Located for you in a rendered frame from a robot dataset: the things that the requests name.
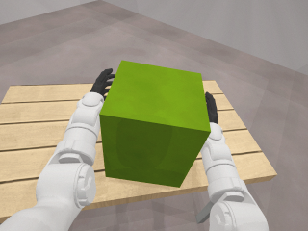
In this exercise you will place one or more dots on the right robot upper arm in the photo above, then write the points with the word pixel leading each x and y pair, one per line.
pixel 236 216

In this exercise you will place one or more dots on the right robot hand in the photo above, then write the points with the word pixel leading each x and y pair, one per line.
pixel 211 108

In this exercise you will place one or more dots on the left robot forearm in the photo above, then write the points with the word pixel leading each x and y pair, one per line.
pixel 81 134

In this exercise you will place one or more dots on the left robot upper arm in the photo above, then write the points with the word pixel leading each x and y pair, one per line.
pixel 63 191

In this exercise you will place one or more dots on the table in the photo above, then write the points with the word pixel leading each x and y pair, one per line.
pixel 33 120

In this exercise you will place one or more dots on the left robot hand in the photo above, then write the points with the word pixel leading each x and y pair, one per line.
pixel 101 82

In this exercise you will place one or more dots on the carton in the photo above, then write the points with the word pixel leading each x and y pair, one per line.
pixel 154 122

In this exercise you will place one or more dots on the right robot forearm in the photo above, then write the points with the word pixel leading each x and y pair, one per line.
pixel 223 179

